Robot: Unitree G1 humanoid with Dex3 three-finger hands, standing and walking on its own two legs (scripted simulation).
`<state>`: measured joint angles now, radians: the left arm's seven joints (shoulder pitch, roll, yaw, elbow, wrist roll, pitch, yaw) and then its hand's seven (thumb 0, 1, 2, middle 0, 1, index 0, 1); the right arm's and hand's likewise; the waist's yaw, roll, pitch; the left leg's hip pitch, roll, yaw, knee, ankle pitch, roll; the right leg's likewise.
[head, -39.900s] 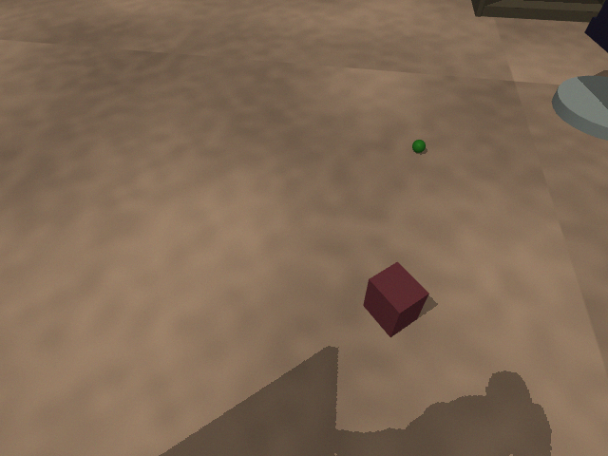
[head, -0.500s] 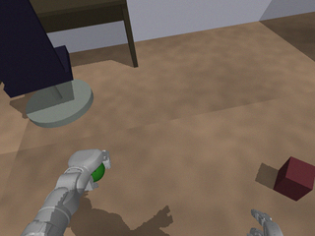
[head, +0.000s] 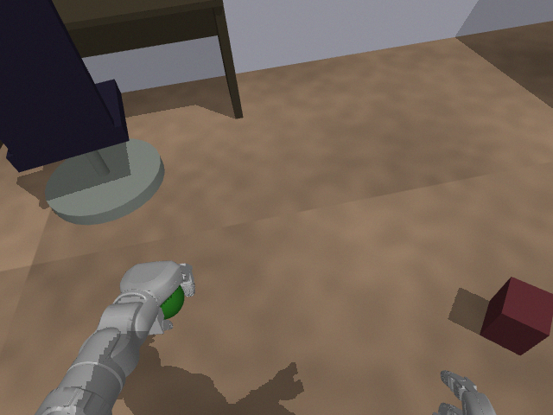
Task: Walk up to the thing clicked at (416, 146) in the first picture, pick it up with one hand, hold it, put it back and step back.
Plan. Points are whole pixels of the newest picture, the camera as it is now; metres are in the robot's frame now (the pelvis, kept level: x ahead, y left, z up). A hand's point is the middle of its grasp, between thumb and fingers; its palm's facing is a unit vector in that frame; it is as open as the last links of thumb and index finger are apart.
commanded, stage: hold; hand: left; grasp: from above
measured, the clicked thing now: (163, 298) +0.31 +0.23 -0.04
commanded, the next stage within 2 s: crouch in 0.12 s
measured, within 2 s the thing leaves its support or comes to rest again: neither
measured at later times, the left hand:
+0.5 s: hand (165, 318) +0.29 +0.23 -0.06, palm faces -0.46 -0.05 -0.89, open 8.4 cm
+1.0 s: hand (197, 334) +0.35 +0.24 -0.30, palm faces -0.42 +0.02 -0.91, open 8.3 cm
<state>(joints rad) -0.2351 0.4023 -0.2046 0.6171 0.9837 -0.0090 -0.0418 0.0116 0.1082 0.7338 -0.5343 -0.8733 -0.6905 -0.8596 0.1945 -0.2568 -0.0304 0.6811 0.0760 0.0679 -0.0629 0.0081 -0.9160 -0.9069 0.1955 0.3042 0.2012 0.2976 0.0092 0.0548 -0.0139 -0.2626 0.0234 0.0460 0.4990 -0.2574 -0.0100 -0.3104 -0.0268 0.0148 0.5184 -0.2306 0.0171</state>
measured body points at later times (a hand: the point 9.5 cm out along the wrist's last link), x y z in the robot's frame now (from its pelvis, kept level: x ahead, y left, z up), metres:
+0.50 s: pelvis +0.00 +0.00 +0.00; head +0.02 -0.01 +0.45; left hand +0.31 +0.23 -0.01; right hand +0.14 -0.26 -0.12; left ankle +0.00 +0.13 -0.74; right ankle +0.03 -0.13 -0.74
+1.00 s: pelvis -0.05 +0.01 -0.18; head +0.10 +0.02 +0.24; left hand +0.36 +0.24 -0.25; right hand +0.00 -0.28 -0.31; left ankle +0.00 +0.13 -0.74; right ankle +0.02 -0.13 -0.74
